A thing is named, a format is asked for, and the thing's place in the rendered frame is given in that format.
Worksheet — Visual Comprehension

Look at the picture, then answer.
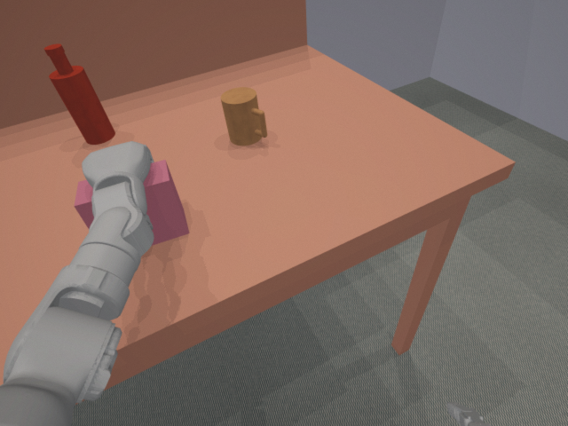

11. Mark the left robot hand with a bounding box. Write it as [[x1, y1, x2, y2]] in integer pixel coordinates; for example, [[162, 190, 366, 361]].
[[82, 141, 154, 230]]

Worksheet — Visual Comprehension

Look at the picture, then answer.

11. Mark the right robot hand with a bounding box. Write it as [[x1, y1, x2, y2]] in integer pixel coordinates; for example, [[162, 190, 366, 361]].
[[446, 402, 492, 426]]

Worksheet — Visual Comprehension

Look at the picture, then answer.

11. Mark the robot left upper arm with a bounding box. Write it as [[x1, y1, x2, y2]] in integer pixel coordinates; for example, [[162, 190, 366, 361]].
[[0, 305, 122, 426]]

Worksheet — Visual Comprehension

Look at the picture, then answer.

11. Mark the table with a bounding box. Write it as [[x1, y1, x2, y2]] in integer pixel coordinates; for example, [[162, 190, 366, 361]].
[[0, 0, 516, 405]]

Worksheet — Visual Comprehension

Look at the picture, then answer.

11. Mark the sponge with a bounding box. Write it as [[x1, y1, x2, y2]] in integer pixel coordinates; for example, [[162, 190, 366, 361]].
[[75, 160, 189, 246]]

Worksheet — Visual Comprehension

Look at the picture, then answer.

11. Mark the left robot forearm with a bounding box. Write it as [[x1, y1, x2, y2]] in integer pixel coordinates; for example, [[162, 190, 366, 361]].
[[3, 171, 154, 383]]

